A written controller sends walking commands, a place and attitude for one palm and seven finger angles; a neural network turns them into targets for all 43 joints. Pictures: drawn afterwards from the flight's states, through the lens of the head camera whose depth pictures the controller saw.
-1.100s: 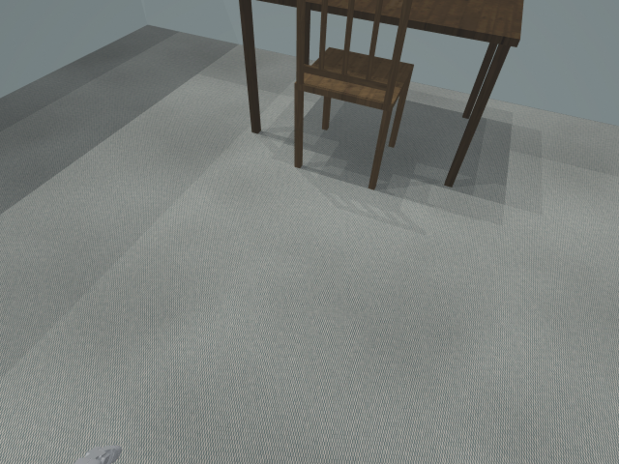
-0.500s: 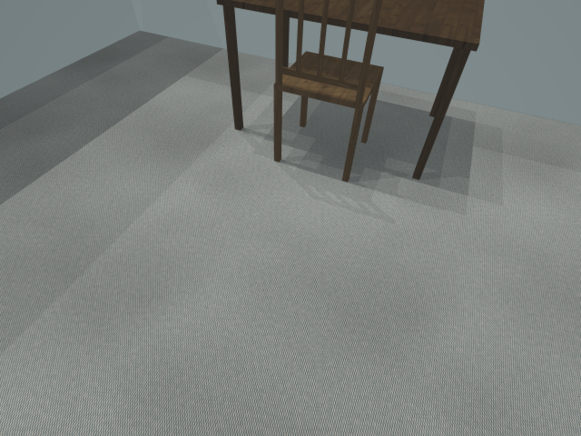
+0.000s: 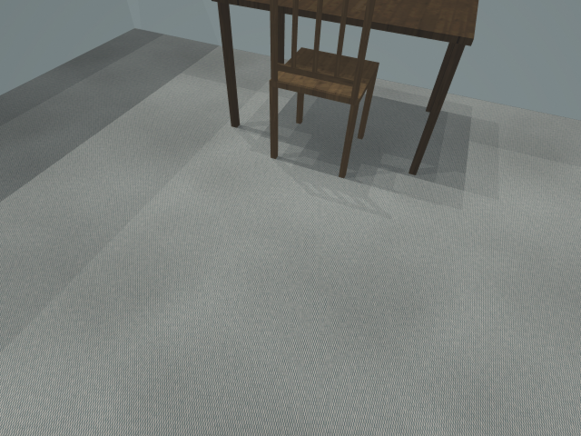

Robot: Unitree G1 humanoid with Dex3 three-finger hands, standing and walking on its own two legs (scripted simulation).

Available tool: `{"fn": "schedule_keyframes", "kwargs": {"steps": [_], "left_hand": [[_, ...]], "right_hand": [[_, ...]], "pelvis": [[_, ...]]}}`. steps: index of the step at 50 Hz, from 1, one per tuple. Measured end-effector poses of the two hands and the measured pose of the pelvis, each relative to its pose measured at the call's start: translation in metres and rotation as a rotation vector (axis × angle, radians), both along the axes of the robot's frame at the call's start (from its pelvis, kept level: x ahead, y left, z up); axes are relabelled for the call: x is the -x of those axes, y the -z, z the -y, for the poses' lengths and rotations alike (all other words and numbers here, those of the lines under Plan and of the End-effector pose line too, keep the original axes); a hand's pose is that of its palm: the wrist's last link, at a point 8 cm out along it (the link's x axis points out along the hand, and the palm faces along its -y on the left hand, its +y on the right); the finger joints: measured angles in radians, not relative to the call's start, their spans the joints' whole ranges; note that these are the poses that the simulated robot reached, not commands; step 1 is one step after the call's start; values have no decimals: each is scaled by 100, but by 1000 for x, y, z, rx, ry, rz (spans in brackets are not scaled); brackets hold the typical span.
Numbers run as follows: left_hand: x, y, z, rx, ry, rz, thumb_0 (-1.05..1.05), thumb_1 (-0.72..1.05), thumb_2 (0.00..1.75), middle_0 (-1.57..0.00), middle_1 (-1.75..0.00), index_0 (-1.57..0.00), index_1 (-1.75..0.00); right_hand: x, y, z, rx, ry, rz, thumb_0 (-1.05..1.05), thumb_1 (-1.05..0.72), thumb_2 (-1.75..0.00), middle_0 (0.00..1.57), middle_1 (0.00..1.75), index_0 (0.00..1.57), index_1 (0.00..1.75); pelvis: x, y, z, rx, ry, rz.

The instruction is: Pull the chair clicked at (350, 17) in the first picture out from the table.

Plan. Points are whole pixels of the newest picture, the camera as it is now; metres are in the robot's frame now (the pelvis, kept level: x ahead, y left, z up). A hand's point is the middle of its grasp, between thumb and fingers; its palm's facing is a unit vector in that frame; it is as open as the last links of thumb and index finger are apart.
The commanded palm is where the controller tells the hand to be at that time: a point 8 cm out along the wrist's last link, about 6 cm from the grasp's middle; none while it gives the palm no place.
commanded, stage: look at it before walking up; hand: left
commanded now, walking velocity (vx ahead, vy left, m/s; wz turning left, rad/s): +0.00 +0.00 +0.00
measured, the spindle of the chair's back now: (317, 31) +1.59 -0.03 -0.06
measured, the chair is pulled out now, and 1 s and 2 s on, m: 0.00 0.00 0.00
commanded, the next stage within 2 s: walk to a spot facing it in 0.44 s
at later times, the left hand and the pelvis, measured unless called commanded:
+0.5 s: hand out of the picture +0.08 +0.24 -0.16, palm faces -0.03 -0.95 -0.32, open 7.4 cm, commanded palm none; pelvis +0.01 +0.00 +0.00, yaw +0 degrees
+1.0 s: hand out of the picture +0.10 +0.20 -0.19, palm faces +0.01 -0.99 -0.13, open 7.4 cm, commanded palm none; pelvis +0.11 +0.03 -0.01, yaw +1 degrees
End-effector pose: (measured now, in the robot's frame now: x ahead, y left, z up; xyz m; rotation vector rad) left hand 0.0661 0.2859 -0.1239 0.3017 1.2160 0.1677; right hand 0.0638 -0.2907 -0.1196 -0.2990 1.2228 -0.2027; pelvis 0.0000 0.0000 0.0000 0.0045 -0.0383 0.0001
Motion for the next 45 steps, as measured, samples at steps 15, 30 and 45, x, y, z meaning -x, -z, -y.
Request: {"fn": "schedule_keyframes", "kwargs": {"steps": [15,30,45], "left_hand": [[-3,0,-1,-3,-4,-14,0,90,90,-21,-30,-20,-30],[-13,0,0,-7,-9,-10,0,91,90,-21,-30,-20,-29],[26,46,32,168,-118,-244,0,91,90,-21,-30,-20,-29]], "right_hand": [[-15,-2,2,6,-11,8,1,-90,-90,20,30,20,30],[-28,-3,1,8,-14,15,1,-91,-90,20,30,20,30],[0,25,-74,-83,68,-139,0,-91,-90,20,30,20,30]], "pelvis": [[-6,-1,1,0,1,-7],[-16,-1,2,1,1,-10],[-84,16,-25,16,-6,-30]]}}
